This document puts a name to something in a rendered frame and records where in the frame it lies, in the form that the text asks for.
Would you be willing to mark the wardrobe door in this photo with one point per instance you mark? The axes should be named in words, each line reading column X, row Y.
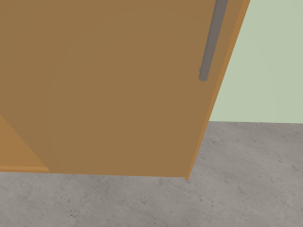
column 109, row 87
column 13, row 150

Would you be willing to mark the handle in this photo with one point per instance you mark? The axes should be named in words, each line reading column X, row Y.
column 212, row 38

